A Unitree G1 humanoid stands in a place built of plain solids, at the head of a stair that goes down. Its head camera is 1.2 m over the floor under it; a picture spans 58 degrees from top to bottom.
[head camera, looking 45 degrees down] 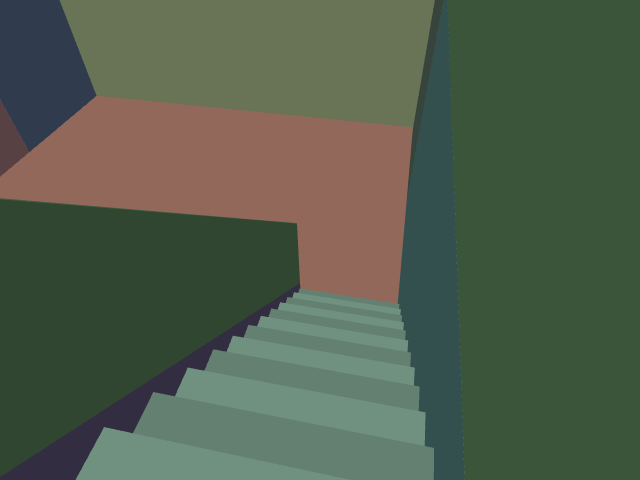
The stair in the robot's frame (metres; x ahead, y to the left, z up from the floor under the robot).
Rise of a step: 0.21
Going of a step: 0.22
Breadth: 1.08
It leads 11 degrees to the right of straight ahead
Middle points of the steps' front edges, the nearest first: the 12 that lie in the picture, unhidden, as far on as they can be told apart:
0.46 0.17 -0.21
0.67 0.12 -0.41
0.89 0.08 -0.62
1.11 0.04 -0.83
1.33 -0.01 -1.04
1.55 -0.05 -1.25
1.76 -0.09 -1.46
1.98 -0.14 -1.67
2.20 -0.18 -1.87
2.42 -0.22 -2.08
2.64 -0.26 -2.29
2.85 -0.31 -2.50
